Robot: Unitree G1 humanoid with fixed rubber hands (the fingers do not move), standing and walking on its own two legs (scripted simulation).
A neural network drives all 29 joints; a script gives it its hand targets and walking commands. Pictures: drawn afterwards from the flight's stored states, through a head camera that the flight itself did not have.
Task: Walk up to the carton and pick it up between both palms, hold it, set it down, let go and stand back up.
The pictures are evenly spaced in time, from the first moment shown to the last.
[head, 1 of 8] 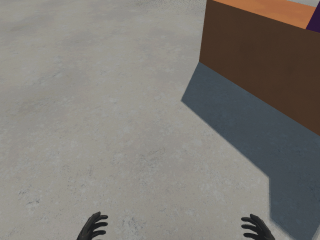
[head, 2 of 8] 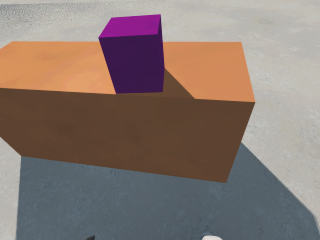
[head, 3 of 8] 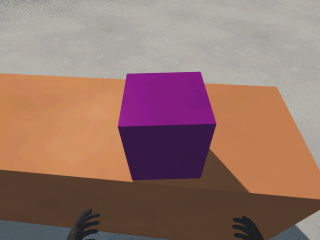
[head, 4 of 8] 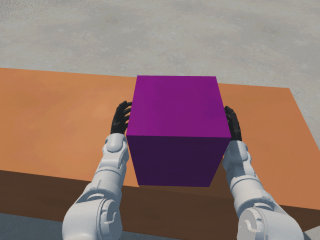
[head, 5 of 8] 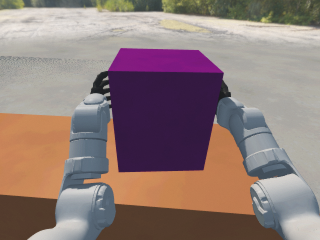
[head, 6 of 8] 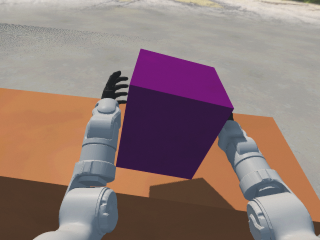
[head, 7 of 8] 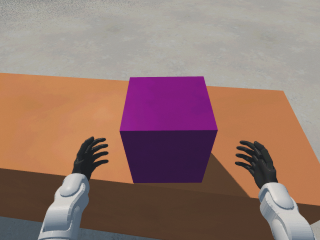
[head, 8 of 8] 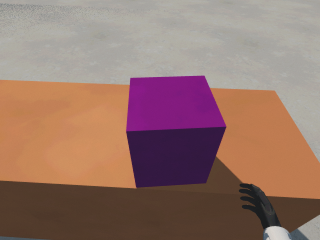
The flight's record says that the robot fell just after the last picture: no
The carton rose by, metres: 0.21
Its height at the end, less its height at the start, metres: +0.00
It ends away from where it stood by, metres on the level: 0.01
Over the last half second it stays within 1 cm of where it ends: yes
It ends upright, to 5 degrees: yes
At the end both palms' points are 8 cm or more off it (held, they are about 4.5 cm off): yes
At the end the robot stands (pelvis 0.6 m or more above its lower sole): yes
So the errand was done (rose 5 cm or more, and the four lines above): yes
